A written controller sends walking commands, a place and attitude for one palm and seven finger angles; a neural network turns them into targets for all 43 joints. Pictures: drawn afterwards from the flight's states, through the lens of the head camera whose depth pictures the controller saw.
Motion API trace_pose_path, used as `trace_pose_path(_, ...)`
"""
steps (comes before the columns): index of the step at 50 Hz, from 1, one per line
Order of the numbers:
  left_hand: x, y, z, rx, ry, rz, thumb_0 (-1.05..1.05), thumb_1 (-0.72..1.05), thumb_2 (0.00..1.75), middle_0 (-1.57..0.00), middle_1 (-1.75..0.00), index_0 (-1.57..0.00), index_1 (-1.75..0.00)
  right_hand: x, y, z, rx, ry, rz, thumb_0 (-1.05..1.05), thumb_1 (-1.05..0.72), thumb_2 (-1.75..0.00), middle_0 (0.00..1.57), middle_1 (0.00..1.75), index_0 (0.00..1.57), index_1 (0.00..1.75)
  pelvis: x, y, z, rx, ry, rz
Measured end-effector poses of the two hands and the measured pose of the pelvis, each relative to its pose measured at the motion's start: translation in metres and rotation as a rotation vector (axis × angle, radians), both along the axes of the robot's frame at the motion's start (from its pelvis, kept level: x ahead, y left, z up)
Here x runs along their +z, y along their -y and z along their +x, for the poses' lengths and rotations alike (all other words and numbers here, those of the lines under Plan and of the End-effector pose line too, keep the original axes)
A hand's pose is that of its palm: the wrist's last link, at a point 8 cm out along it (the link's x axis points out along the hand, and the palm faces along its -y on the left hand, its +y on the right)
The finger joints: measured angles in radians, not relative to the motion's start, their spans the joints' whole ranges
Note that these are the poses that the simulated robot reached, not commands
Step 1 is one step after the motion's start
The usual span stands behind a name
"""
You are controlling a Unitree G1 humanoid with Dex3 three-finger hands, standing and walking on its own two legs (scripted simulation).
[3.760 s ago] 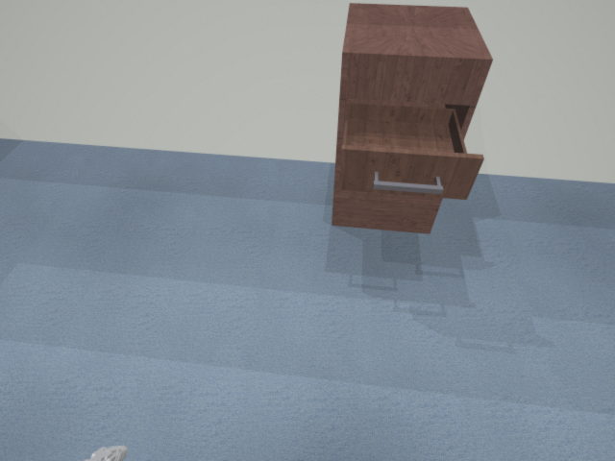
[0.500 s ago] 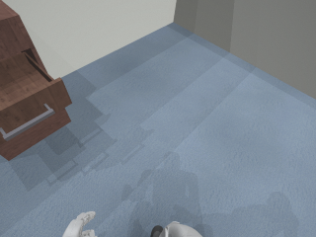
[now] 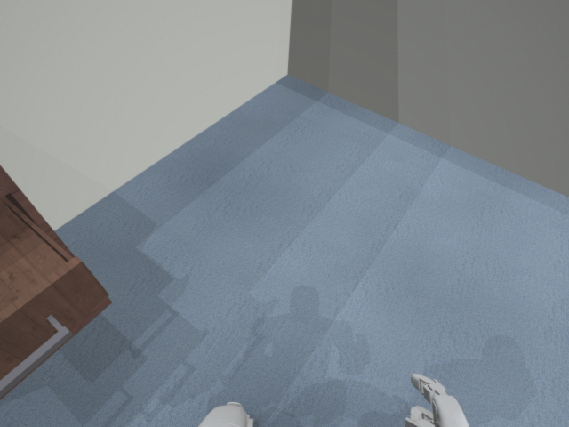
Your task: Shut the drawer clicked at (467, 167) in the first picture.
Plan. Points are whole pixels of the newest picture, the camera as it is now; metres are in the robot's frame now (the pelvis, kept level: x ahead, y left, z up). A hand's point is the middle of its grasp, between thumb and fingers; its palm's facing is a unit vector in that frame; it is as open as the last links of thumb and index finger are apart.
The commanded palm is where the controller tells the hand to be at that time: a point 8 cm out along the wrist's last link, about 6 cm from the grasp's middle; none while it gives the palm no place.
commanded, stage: walk to a spot facing it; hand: left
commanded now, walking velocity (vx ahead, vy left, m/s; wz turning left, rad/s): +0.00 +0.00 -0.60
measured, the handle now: (13, 365) +0.18 +0.52 -0.22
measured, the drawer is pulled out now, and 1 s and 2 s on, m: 0.28 0.28 0.28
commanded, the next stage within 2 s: turn to face it in 1.98 s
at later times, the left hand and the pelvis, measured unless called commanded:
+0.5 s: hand (194, 353) +0.24 +0.19 -0.15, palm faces -0.30 -0.93 -0.20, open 7.4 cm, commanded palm none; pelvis +0.07 +0.04 +0.01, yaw -20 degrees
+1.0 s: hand (239, 352) +0.25 +0.11 -0.14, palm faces -0.52 -0.82 -0.24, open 7.4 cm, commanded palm none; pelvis +0.08 +0.00 +0.01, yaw -37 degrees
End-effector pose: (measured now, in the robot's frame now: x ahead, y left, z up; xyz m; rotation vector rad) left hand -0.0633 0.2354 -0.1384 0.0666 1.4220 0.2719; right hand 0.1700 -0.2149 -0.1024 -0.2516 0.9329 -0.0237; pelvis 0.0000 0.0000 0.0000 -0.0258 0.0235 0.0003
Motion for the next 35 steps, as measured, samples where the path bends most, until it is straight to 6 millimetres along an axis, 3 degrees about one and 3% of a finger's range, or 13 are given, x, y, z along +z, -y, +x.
trace_pose_path(3,-0.014,-0.020,0.018,-0.020,-0.058,-0.027,0.01,0.91,0.90,-0.20,-0.30,-0.20,-0.30,0.005,-0.019,0.024,-0.022,0.058,-0.011,0.01,-0.91,-0.90,0.20,0.30,0.20,0.29,-0.007,-0.018,0.022,-0.059,0.021,0.002)
trace_pose_path(6,-0.016,-0.037,0.056,-0.093,-0.056,-0.040,0.01,0.91,0.90,-0.20,-0.30,-0.20,-0.30,0.015,-0.026,0.017,-0.086,0.060,-0.018,0.00,-0.90,-0.90,0.20,0.30,0.20,0.29,-0.001,-0.028,0.037,-0.121,0.047,-0.005)
trace_pose_path(11,-0.009,-0.056,0.143,-0.194,0.065,-0.043,0.01,0.91,0.90,-0.19,-0.30,-0.19,-0.30,0.013,-0.029,-0.031,-0.222,-0.065,-0.035,0.00,-0.90,-0.90,0.20,0.30,0.20,0.29,0.011,-0.041,0.052,-0.171,0.060,-0.029)
trace_pose_path(16,0.003,-0.055,0.218,-0.299,0.167,-0.031,0.01,0.91,0.90,-0.19,-0.30,-0.19,-0.30,0.011,-0.011,-0.081,-0.395,-0.151,-0.066,-0.02,-0.93,-0.90,0.20,0.30,0.20,0.30,0.014,-0.048,0.062,-0.235,0.055,-0.019)
trace_pose_path(21,0.012,-0.035,0.273,-0.411,0.213,-0.028,0.01,0.92,0.90,-0.19,-0.30,-0.19,-0.30,0.001,-0.007,-0.134,-0.512,-0.260,-0.051,-0.01,-0.92,-0.90,0.20,0.30,0.20,0.29,0.013,-0.045,0.070,-0.296,0.048,-0.002)
trace_pose_path(27,0.020,0.013,0.321,-0.562,0.245,-0.021,0.01,0.91,0.90,-0.19,-0.30,-0.19,-0.30,-0.022,-0.013,-0.192,-0.635,-0.386,0.035,0.00,-0.91,-0.90,0.20,0.30,0.20,0.29,0.007,-0.029,0.074,-0.378,0.035,0.023)
trace_pose_path(32,0.020,0.063,0.348,-0.680,0.306,0.002,0.01,0.91,0.90,-0.19,-0.30,-0.19,-0.30,-0.051,-0.010,-0.226,-0.714,-0.456,0.126,0.00,-0.90,-0.90,0.20,0.30,0.20,0.29,-0.008,-0.003,0.074,-0.446,0.024,0.032)
trace_pose_path(35,0.027,0.080,0.349,-0.703,0.325,0.007,0.01,0.91,0.90,-0.19,-0.30,-0.20,-0.30,-0.053,-0.004,-0.228,-0.738,-0.468,0.146,0.01,-0.91,-0.90,0.20,0.30,0.20,0.29,-0.004,0.005,0.072,-0.471,0.027,0.035)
